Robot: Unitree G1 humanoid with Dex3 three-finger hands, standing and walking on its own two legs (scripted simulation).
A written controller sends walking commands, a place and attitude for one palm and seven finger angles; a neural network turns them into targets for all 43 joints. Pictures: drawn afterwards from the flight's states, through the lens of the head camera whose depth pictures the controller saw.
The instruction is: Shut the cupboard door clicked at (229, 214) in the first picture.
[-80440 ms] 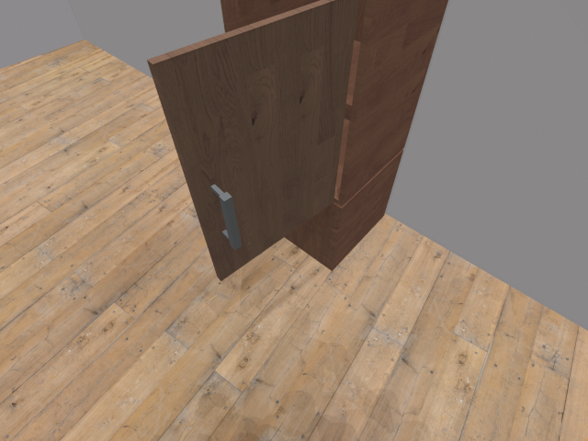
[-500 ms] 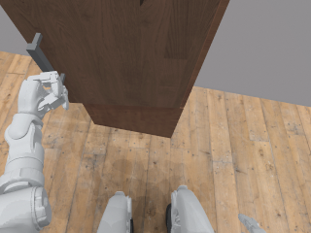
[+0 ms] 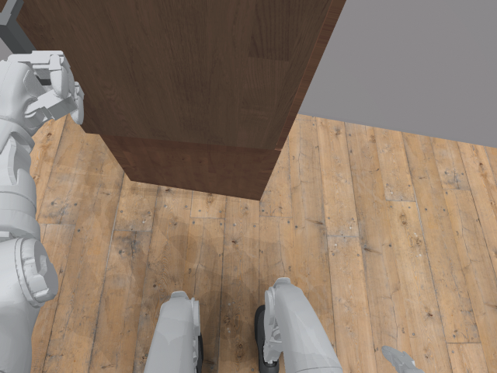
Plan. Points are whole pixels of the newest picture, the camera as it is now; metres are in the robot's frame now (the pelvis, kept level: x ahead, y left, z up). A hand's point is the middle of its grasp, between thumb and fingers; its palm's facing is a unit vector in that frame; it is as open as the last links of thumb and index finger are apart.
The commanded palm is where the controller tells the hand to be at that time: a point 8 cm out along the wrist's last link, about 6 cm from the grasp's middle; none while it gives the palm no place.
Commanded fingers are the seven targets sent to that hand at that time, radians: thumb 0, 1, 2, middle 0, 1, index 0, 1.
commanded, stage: push the door shut along its arc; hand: left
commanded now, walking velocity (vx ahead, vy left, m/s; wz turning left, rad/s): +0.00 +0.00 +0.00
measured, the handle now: (42, 59) +0.57 +0.28 +0.06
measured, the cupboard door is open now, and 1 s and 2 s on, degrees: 5 0 0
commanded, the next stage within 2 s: pull the fist back off the door in 0.48 s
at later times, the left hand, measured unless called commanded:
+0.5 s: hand (73, 83) +0.53 +0.23 +0.06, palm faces -0.27 -0.96 -0.05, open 3.1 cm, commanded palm +0.57 +0.22 +0.06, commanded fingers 0.00 0.90 0.90 -1.30 -1.50 -1.30 -1.50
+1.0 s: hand (108, 74) +0.55 +0.18 +0.06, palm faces -0.06 -1.00 -0.04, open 3.1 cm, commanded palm +0.51 +0.23 +0.06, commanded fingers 0.00 0.90 0.90 -1.30 -1.50 -1.30 -1.50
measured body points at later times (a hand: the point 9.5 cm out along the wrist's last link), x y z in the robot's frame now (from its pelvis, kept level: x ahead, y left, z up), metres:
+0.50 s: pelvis -0.01 +0.01 -0.01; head +0.17 +0.07 +0.39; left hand +0.54 +0.28 +0.07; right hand +0.01 -0.26 -0.10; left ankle +0.03 +0.11 -0.58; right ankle +0.07 -0.12 -0.58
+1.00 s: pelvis -0.02 +0.00 +0.00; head +0.17 +0.02 +0.41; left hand +0.54 +0.24 +0.06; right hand -0.02 -0.25 -0.10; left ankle +0.03 +0.11 -0.58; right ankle +0.07 -0.12 -0.58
